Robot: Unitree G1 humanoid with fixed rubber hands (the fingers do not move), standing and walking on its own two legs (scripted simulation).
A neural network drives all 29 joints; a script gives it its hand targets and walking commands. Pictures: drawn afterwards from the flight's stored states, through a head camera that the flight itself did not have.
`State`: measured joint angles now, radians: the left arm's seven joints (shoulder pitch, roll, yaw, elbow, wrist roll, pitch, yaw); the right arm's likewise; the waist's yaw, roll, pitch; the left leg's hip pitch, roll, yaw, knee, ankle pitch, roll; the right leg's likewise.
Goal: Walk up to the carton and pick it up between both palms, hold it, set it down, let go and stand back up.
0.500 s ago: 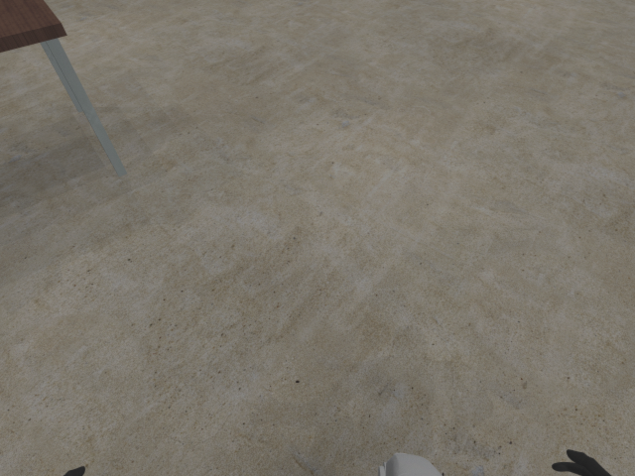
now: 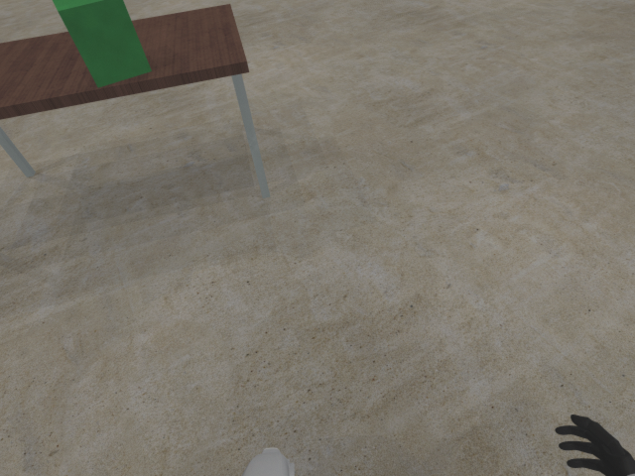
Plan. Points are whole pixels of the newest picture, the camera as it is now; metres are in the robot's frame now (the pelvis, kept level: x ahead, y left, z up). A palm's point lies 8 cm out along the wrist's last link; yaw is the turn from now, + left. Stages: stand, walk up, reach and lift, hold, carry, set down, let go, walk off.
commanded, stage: walk up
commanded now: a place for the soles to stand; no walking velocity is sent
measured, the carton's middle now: (103, 36) +1.51 +0.85 +0.03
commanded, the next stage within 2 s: none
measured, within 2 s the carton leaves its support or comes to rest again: neither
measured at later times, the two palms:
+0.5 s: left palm (90, 379) +0.28 +0.41 -0.09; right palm (502, 343) +0.35 -0.25 -0.12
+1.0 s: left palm (67, 350) +0.33 +0.47 -0.08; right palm (385, 190) +0.71 -0.10 -0.09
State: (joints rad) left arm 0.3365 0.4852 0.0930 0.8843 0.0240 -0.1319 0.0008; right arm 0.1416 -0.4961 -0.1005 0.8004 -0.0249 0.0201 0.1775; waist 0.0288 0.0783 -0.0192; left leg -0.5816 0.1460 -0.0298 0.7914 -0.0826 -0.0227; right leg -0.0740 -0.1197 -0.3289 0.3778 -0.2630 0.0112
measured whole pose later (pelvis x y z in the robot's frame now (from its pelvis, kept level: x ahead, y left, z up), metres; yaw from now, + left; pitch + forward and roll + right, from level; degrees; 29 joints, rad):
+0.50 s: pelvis +0.25 +0.07 -0.02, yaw +10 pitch -2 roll +2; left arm 0.26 0.46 0.04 0.90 0.00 -0.10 -0.03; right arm 0.29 -0.45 -0.09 0.84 -0.02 0.00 0.11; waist -0.06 0.00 0.05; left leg -0.12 -0.06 -0.01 0.52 -0.37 0.04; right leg -0.48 -0.13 -0.09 0.68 -0.24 -0.01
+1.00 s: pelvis +0.46 +0.14 -0.01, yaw +20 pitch -1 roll -2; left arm 0.39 0.47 0.07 0.93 0.01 -0.11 -0.01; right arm 0.09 -0.46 -0.08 0.85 -0.02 0.01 0.15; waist 0.05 0.07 0.03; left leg -0.51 0.12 0.00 0.61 -0.09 0.01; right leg 0.01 -0.11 -0.30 0.37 -0.32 0.05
